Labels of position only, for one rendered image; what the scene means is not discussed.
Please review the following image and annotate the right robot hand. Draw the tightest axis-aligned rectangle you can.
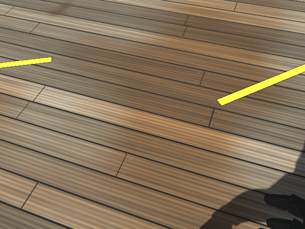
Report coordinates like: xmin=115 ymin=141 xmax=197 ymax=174
xmin=258 ymin=194 xmax=305 ymax=229

